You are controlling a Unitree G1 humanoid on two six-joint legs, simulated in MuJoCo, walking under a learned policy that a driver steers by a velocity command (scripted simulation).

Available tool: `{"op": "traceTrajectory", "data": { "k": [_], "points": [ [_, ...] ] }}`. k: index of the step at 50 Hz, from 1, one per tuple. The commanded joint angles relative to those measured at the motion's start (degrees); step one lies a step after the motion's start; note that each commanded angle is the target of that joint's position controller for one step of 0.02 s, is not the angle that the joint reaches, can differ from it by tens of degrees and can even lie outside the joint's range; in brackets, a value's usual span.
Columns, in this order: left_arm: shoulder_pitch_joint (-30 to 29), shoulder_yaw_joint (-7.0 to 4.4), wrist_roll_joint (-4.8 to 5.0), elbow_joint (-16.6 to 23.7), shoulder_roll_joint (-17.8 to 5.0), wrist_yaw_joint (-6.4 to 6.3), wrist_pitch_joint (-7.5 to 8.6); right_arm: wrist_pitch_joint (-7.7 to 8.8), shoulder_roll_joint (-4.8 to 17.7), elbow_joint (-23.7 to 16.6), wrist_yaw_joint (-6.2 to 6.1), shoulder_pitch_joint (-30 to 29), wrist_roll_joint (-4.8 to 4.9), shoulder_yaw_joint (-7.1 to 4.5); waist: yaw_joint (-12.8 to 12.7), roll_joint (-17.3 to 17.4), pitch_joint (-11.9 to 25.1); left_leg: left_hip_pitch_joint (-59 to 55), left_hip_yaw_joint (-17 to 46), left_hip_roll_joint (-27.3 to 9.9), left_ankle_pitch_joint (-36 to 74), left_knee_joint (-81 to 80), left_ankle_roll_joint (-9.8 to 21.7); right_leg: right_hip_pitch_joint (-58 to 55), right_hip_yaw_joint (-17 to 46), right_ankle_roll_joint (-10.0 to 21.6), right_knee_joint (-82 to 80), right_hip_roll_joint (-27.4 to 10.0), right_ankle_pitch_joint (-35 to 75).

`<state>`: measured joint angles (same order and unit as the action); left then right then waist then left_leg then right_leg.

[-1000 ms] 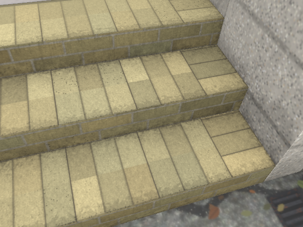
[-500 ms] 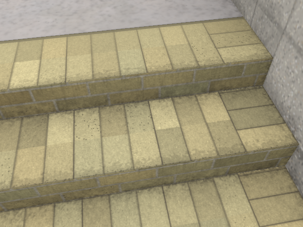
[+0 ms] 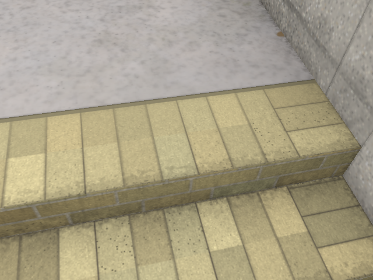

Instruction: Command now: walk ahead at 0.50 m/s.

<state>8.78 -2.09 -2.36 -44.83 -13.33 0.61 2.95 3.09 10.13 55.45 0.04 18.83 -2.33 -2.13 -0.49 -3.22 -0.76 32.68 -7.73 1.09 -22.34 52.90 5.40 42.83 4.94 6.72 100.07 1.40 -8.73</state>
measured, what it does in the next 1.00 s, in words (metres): climbs, turning left: right foot 0.16 m higher, then left foot 0.16 m higher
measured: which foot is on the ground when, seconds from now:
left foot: down 0.00-0.48, up 0.50-0.94, down 0.96-1.00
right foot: up 0.00-0.42, down 0.44-1.00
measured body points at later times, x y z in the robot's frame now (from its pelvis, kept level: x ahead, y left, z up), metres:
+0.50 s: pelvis +0.33 -0.01 +0.09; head +0.35 +0.02 +0.54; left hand +0.61 +0.16 +0.03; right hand +0.21 -0.19 -0.05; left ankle +0.09 +0.08 -0.61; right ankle +0.46 -0.09 -0.52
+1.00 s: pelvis +0.63 +0.08 +0.23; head +0.63 +0.09 +0.68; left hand +0.51 +0.24 +0.08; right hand +0.94 +0.03 +0.18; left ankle +0.70 +0.20 -0.36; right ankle +0.48 -0.10 -0.49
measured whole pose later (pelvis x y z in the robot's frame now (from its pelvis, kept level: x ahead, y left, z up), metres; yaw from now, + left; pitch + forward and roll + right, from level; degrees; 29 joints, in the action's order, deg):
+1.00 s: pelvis +0.63 +0.08 +0.23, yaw +21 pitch +7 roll +3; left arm 26.6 2.5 -6.1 -61.9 -7.7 4.4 7.3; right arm 1.1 7.5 43.4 5.5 -6.8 -0.7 3.1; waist -2.7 -4.0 7.6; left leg 57.6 -7.0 2.4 -27.7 76.6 6.8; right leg -1.1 -16.6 1.0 21.1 -10.0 -10.5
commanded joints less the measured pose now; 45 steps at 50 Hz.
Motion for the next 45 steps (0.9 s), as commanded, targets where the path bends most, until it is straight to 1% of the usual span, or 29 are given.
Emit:
{"op": "traceTrajectory", "data": {
  "k": [1,4,5,6,7,10,13,15,17,19,20,22,23,24,25,26,27,28,30,31,33,35,36,39,40,42,43,44,45],
  "points": [
    [2.3,2.66,-0.18,4.7,6.3,-0.99,-1.06,3.58,0.1,2.8,1.15,2.7,0.95,0.0,-4.0,5.4,-1.5,-6.6,22.8,-10.8,-2.2,-30.8,1.3,15.9,4.5,1.7,5.8,-1.7,0.7],
    [-0.1,1.5,0.37,3.6,1.8,-0.23,-1.03,4.14,0.8,1.4,0.31,2.9,2.22,0.23,-2.7,2.2,-0.3,-7.6,16.2,-9.8,7.3,-37.2,1.0,12.4,-2.6,-1.3,-8.3,-2.3,11.4],
    [-1.0,1.77,3.27,2.6,-1.3,3.51,-0.36,3.48,4.1,0.2,2.8,4.1,-5.88,0.71,0.9,12.2,5.5,-11.1,16.9,-8.0,4.3,-34.7,2.1,22.4,1.9,3.0,8.8,1.4,13.3],
    [1.4,2.19,1.76,0.3,-0.1,4.51,-0.23,2.21,3.5,3.6,3.55,11.3,-6.38,0.74,3.0,13.3,2.1,-19.9,24.7,-12.4,0.8,-33.9,7.8,37.5,4.3,4.7,27.4,3.6,7.7],
    [-0.6,3.15,0.85,1.2,1.7,3.8,0.24,1.11,1.0,5.7,4.63,15.0,-6.93,2.03,3.0,7.0,-1.3,-27.2,28.2,-15.6,-1.6,-33.1,9.0,51.5,9.4,7.8,32.0,4.6,5.6],
    [-7.9,4.33,1.02,3.1,2.7,1.97,1.38,1.47,-1.3,8.2,5.76,16.3,-7.38,3.98,1.7,2.8,-0.6,-30.2,20.6,-13.0,-1.1,-35.1,5.6,55.7,5.1,10.7,22.2,0.2,7.4],
    [-16.5,6.1,0.97,6.1,5.0,3.0,0.19,1.65,-2.9,9.8,4.01,21.1,-7.13,5.37,4.0,6.5,-1.2,-25.1,16.7,-11.0,6.6,-40.4,6.6,51.4,-6.0,8.4,18.0,-4.2,8.4],
    [-26.4,6.4,1.17,9.4,3.6,2.92,-1.54,1.38,-2.0,13.5,4.94,30.0,-7.2,5.95,8.9,6.3,-1.7,-29.8,18.4,-12.7,12.9,-43.1,7.7,53.2,-9.3,6.0,4.1,-6.2,10.5],
    [-34.9,6.93,-0.03,12.0,6.1,3.4,-3.81,1.36,-2.8,13.4,7.25,28.8,-5.14,6.6,8.4,9.2,-0.1,-22.4,17.1,-14.9,29.1,-49.6,8.4,36.2,-12.7,4.6,-7.7,-6.7,3.1],
    [-28.7,5.94,-0.49,10.4,4.2,4.6,-4.31,3.84,3.1,7.7,8.08,16.5,-1.85,5.91,0.4,11.8,3.4,-12.5,11.1,-13.7,68.5,-46.5,8.5,9.2,-18.2,2.7,-16.8,-1.3,0.4],
    [-27.9,5.77,-0.47,11.0,3.4,5.53,-5.03,5.03,7.7,8.1,8.13,18.2,-0.79,5.18,-1.0,15.5,5.3,-14.9,10.9,-15.1,89.0,-44.8,10.2,0.8,-20.6,0.5,-19.9,2.1,-1.7],
    [-21.1,4.04,0.67,10.1,-1.3,5.13,-4.81,5.31,13.7,9.5,8.47,18.1,0.19,2.35,-4.1,16.2,5.6,-29.3,10.1,-15.6,107.9,-35.1,6.3,-5.6,-19.1,0.3,-39.5,5.6,-8.2],
    [-7.8,2.76,0.23,6.6,-3.7,3.86,-4.48,5.1,16.0,8.9,8.64,14.7,-0.95,0.41,-8.3,15.2,12.2,-25.6,10.6,-15.3,107.6,-23.6,2.6,-21.3,-12.1,2.1,-44.2,3.8,-1.6],
    [4.9,2.75,2.61,2.0,-4.6,3.64,-3.7,5.23,6.8,9.6,8.91,25.6,-5.58,2.35,-5.9,0.3,32.8,-5.4,15.2,-10.9,83.7,-6.2,1.4,-54.9,12.3,14.6,-46.7,-8.2,11.3],
    [23.3,1.69,-1.39,-4.3,-5.5,3.02,-3.95,3.74,3.3,9.1,9.2,20.9,-3.8,1.83,-12.5,-8.6,34.7,5.7,19.1,2.4,17.3,18.2,0.0,-60.0,38.8,21.6,-66.3,-19.5,3.8],
    [27.2,0.1,-2.12,-7.2,-8.0,2.22,-1.72,2.95,5.0,8.3,9.42,12.6,0.25,-0.09,-13.7,-4.8,21.3,14.5,25.7,3.0,21.0,48.5,0.4,-44.3,44.3,18.1,-73.6,-20.6,-7.0],
    [18.5,0.18,-0.24,-8.0,-8.6,1.56,0.11,3.23,3.8,6.7,8.53,7.5,0.89,-0.63,-9.5,-0.5,12.2,21.3,24.4,0.9,22.8,59.0,0.7,-33.5,38.4,14.8,-74.1,-20.5,-15.3],
    [10.5,0.84,0.18,-8.6,-5.0,1.56,0.88,3.64,0.6,5.5,7.13,4.9,-0.62,0.2,-5.4,2.8,11.7,22.6,22.0,0.2,19.2,62.3,2.2,-28.6,29.2,14.9,-72.7,-20.6,-9.2],
    [1.8,4.47,0.26,-11.2,8.2,2.38,0.04,2.09,-2.3,0.6,6.19,-3.0,-1.15,1.97,0.8,8.2,10.8,25.8,20.1,-2.8,17.8,66.5,8.2,-23.1,14.8,10.8,-75.7,-18.5,-1.1],
    [0.7,5.04,-0.47,-12.1,10.1,2.44,0.64,0.93,-3.3,0.0,6.02,-1.7,-1.39,2.38,3.8,7.9,9.1,27.3,18.8,-3.9,19.4,63.1,9.7,-21.5,7.9,8.3,-76.8,-16.7,2.8],
    [0.2,3.83,-0.92,-13.3,8.7,1.64,1.53,-0.42,-5.5,-0.1,6.56,-1.8,-0.31,3.39,5.3,5.1,5.2,31.2,16.4,-5.0,11.7,64.3,10.3,-19.5,-2.9,6.6,-81.5,-15.0,0.8],
    [0.1,4.23,-2.78,-14.3,8.4,1.12,2.67,-0.51,-4.1,-3.6,6.18,-7.3,0.54,3.71,6.4,4.4,3.1,34.4,14.7,-5.8,9.1,62.3,11.0,-15.9,-8.4,4.8,-85.2,-13.7,-3.7],
    [5.1,4.16,-3.96,-15.8,6.6,1.11,2.7,-0.62,-3.5,-4.8,6.49,-11.2,1.02,4.05,3.9,-0.2,3.5,37.0,11.9,-4.9,6.5,71.9,11.6,-17.7,-9.1,6.2,-87.3,-13.6,-2.8],
    [13.6,4.85,-6.65,-20.4,4.7,1.4,1.98,-0.46,-3.0,-10.7,4.95,-21.3,1.5,5.95,2.3,3.2,1.0,55.0,14.8,-4.8,3.1,71.7,14.2,-32.3,-9.0,5.4,-89.2,-16.4,-1.0],
    [16.1,5.2,-7.47,-20.4,3.8,2.01,2.16,-0.29,0.1,-12.8,4.78,-24.8,1.52,5.78,1.3,6.2,3.2,52.4,13.5,-6.7,12.0,57.5,13.2,-34.5,-11.1,4.2,-90.1,-15.6,-2.3],
    [15.7,5.0,-6.11,-16.9,2.3,2.13,2.44,-1.43,1.7,-14.1,5.02,-29.2,0.92,5.28,-0.6,0.9,4.8,40.7,5.4,-8.4,16.7,43.9,9.8,-29.8,-16.6,4.9,-94.8,-13.8,3.2],
    [16.3,4.97,-5.04,-17.2,1.5,2.94,2.24,-2.99,0.2,-16.4,5.47,-34.8,1.23,6.05,-1.0,-0.1,3.3,31.5,4.4,-8.4,6.6,38.1,7.7,-24.2,-17.2,4.7,-100.1,-16.0,5.5],
    [14.6,4.78,-2.91,-15.3,-0.6,3.3,3.19,-3.84,-1.4,-15.7,6.28,-32.3,0.64,5.83,1.4,-1.6,2.5,22.8,0.5,-6.1,3.4,37.3,5.6,-21.8,-19.6,5.1,-98.9,-17.1,19.5],
    [17.7,4.13,-2.48,-16.9,-3.8,4.03,4.36,-4.25,0.3,-16.9,6.88,-33.1,0.73,5.15,2.9,-1.7,3.0,17.5,-1.8,-3.0,0.8,32.9,5.0,-23.5,-20.4,6.8,-96.2,-18.7,44.8]
  ]
}}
